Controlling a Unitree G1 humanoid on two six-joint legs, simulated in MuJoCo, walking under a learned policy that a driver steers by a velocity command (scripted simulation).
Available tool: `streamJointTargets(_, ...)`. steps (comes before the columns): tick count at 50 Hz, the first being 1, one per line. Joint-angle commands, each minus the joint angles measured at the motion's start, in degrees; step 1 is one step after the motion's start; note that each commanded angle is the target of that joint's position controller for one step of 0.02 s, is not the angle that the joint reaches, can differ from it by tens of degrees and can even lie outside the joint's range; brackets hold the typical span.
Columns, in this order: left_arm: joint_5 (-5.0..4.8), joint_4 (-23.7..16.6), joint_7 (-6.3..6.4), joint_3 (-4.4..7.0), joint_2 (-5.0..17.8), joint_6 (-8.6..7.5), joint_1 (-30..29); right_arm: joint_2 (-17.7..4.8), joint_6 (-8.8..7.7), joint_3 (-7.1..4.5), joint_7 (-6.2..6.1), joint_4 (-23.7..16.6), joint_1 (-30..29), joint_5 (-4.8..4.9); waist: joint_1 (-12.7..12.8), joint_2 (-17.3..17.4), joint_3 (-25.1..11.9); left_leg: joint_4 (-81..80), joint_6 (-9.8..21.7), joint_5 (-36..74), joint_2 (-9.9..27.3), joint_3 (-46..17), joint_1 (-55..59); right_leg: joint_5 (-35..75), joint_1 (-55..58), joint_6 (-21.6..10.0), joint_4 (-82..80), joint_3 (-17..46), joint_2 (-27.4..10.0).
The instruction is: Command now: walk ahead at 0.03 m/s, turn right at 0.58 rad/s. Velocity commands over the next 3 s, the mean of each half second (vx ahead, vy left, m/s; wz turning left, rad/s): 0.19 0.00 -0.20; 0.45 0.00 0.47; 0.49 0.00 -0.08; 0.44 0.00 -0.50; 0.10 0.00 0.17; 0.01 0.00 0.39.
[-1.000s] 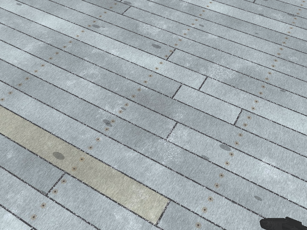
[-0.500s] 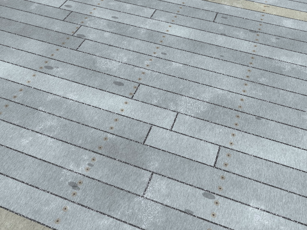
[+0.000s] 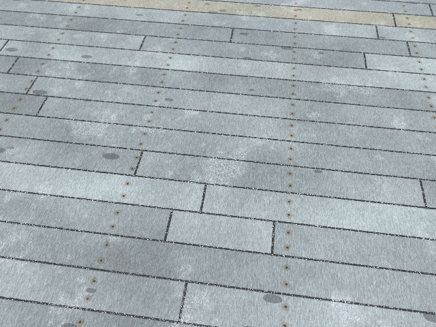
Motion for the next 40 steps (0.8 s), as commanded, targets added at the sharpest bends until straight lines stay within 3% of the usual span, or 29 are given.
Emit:
streamJointTargets(1,-0.38,-3.39,-0.08,2.02,8.37,-0.11,-1.57,-4.98,-1.72,-1.04,-0.59,-3.00,5.16,0.64,-3.27,-6.95,-5.18,-12.19,1.90,1.53,-2.10,0.75,6.24,5.95,6.16,-5.82,-4.87,20.04,-14.63)
streamJointTargets(2,-1.03,-3.78,0.05,1.83,7.84,-0.04,-2.91,-5.56,-2.19,-1.21,-0.93,-2.46,7.78,0.28,-5.03,-5.65,-4.86,-21.59,2.54,6.52,-0.79,0.22,12.46,1.56,2.64,-3.22,-2.93,18.78,-12.35)
streamJointTargets(3,-1.57,-4.30,0.23,0.98,4.54,-0.21,-1.09,-9.88,-2.41,-2.09,-1.41,-2.95,6.78,-0.66,-3.12,2.84,-4.66,-29.20,4.89,4.18,8.99,-8.97,17.18,-12.20,-3.11,0.53,4.28,12.82,-7.01)
streamJointTargets(4,-1.94,-5.34,0.55,0.59,2.60,-0.64,1.34,-15.14,-1.89,-2.99,-1.39,-5.52,1.59,-1.24,-0.83,13.92,-3.61,-31.67,11.01,10.07,23.47,-24.64,19.40,-24.01,-13.76,3.27,16.58,-1.27,2.77)
streamJointTargets(5,0.51,-4.38,0.77,1.85,8.29,-0.68,-0.15,-13.30,-1.48,-2.99,-0.96,-5.17,2.07,-1.78,-2.13,9.71,-2.67,-28.43,15.89,21.49,25.52,-22.71,12.94,-26.09,-12.46,4.09,28.48,-4.08,-1.85)
streamJointTargets(6,0.50,-3.52,0.58,2.30,8.90,-0.56,0.35,-8.85,-1.55,-1.73,-0.52,-5.59,1.02,-1.22,-0.89,5.45,-2.28,-26.84,15.53,27.11,21.73,-17.42,11.22,-23.46,-10.05,4.28,33.12,-3.15,-2.87)
streamJointTargets(7,0.47,-2.43,0.27,2.21,7.93,-0.10,1.58,-6.88,-1.62,-1.20,-0.17,-5.64,-0.78,-0.89,0.23,4.33,-1.10,-25.57,13.58,29.87,17.38,-11.14,10.26,-20.20,-9.25,4.72,36.57,-3.34,-3.05)
streamJointTargets(8,0.50,-1.98,-0.27,1.92,7.26,0.36,2.62,-6.60,-1.71,-1.09,0.00,-5.75,-0.49,-1.15,0.24,6.87,-2.75,-26.07,11.67,23.62,14.38,-8.07,12.88,-17.08,-10.21,4.80,38.51,-3.80,-3.19)
streamJointTargets(9,0.55,-1.70,-0.96,1.54,6.64,0.63,2.81,-6.55,-1.84,-1.08,0.13,-5.53,0.86,-1.36,-0.88,9.47,-2.53,-27.08,11.18,16.84,12.89,-7.18,14.92,-15.65,-12.28,4.98,39.07,-4.07,-3.37)
streamJointTargets(12,0.72,-2.65,-2.09,0.59,5.27,0.17,-2.23,-7.05,-2.61,-1.54,1.04,-2.77,7.45,-1.29,-4.77,9.31,0.57,-31.07,11.99,1.50,12.89,-10.27,20.15,-13.14,-17.37,5.41,33.57,-3.21,-3.72)
streamJointTargets(14,1.05,-2.47,-2.05,0.09,4.51,-0.58,-4.06,-7.83,-3.64,-2.02,1.40,-0.36,10.61,-0.96,-5.37,8.38,1.81,-31.77,12.66,2.23,13.35,-11.64,23.66,-12.31,-18.46,5.41,28.03,-3.59,-4.48)
streamJointTargets(16,1.43,-2.47,-2.01,-0.43,4.25,-1.35,-6.13,-8.36,-4.22,-2.40,1.82,0.79,11.23,-0.45,-5.33,8.33,1.50,-31.81,13.42,4.76,13.11,-11.60,24.42,-12.23,-16.58,5.94,21.79,-9.01,-7.75)
streamJointTargets(19,0.66,-3.78,-1.80,-1.56,2.29,-2.67,-11.59,-9.24,-4.36,-3.00,2.51,2.82,14.07,-0.87,-7.13,9.32,2.12,-30.92,14.42,7.02,12.39,-11.74,20.67,-15.59,-10.28,5.97,12.44,-11.95,-7.88)
streamJointTargets(22,-0.16,-3.70,-0.98,-1.90,2.38,-3.91,-10.12,-9.97,-4.07,-3.69,3.10,4.13,14.57,-0.81,-5.28,9.15,1.93,-29.01,14.65,10.73,12.81,-13.23,15.75,-14.07,-1.71,3.92,4.27,-13.22,-6.77)
streamJointTargets(24,-0.01,-1.22,0.07,-1.88,2.03,-5.11,-2.73,-9.03,-3.90,-3.69,3.09,3.91,11.61,0.16,-0.48,6.17,0.15,-23.72,12.22,13.06,10.36,-11.58,6.96,-3.73,14.38,2.13,-6.07,-13.16,-6.69)
streamJointTargets(25,0.54,0.44,0.95,-1.17,4.53,-5.91,3.03,-6.89,-4.36,-3.23,2.92,3.05,9.99,0.59,2.15,2.64,-3.17,-17.72,9.88,9.99,7.36,-9.17,-1.77,-4.60,27.16,1.27,-6.32,-8.53,-11.18)
streamJointTargets(26,1.54,1.01,1.95,0.05,10.15,-6.33,10.57,-1.57,-4.90,-1.81,3.11,0.14,6.80,1.21,6.26,-8.44,-8.46,-2.59,6.83,-0.71,0.97,-2.12,-12.53,-20.63,38.31,-1.59,-11.80,7.34,-25.63)
streamJointTargets(27,1.05,2.12,2.10,1.58,15.37,-5.66,11.44,-3.49,-4.54,-2.21,2.74,-1.43,5.91,0.29,5.59,-14.08,-5.25,8.80,6.78,-9.94,-2.13,3.43,-19.48,-30.32,31.76,-6.60,-17.31,21.36,-34.71)
streamJointTargets(28,1.11,0.79,1.82,0.32,10.18,-5.67,6.89,-6.79,-3.93,-3.16,2.75,0.47,7.67,-0.72,2.46,-5.97,0.27,15.54,7.58,-6.99,1.98,0.18,-20.17,-32.31,26.16,-7.39,-17.40,18.27,-33.01)
streamJointTargets(29,0.47,-0.26,1.47,-0.85,5.98,-5.99,2.75,-5.54,-3.73,-3.16,3.49,2.05,9.63,-0.88,-0.09,-4.50,3.08,17.12,7.37,-2.37,3.21,-0.10,-19.73,-28.72,22.57,-6.11,-18.11,13.00,-29.73)
streamJointTargets(30,0.40,-0.68,1.37,-1.58,3.34,-6.35,1.08,-4.69,-3.54,-3.15,3.99,2.94,10.55,-0.80,-1.39,-4.73,4.37,17.12,6.66,1.26,4.27,0.19,-18.94,-19.95,21.13,-4.58,-18.56,6.48,-27.11)
streamJointTargets(32,0.16,-0.14,1.61,-1.80,2.94,-7.21,1.24,-4.17,-2.89,-3.19,4.99,2.69,9.09,-1.74,-1.78,-5.88,3.85,19.47,5.03,6.47,4.97,2.00,-18.83,-9.23,19.81,-3.67,-19.31,-1.35,-24.06)
streamJointTargets(37,-0.05,2.56,1.00,-1.89,2.30,-8.32,5.51,-2.18,-2.29,-2.57,6.36,-1.33,0.51,-1.72,-1.58,-4.96,4.72,17.26,2.93,13.66,5.60,3.89,-23.41,10.33,19.48,-4.31,-18.41,-11.78,-23.36)
streamJointTargets(40,-0.05,3.24,0.87,-1.86,2.76,-8.56,4.93,-0.99,-2.43,-1.58,7.44,-3.91,-5.35,-1.63,-1.45,-5.24,5.68,5.40,3.44,19.63,5.33,7.21,-17.51,15.23,16.17,-3.36,-18.20,-17.80,-21.65)
Next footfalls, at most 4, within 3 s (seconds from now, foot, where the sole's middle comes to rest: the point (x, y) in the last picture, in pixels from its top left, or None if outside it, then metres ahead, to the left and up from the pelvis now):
0.06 left None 0.05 0.12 -0.77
0.50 right None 0.12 -0.10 -0.77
0.96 left None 0.42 0.14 -0.77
1.54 right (218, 239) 0.76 0.07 -0.77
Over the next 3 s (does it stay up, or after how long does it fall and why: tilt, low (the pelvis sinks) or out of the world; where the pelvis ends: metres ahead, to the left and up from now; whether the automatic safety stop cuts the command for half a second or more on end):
stays up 0.91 0.15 0.00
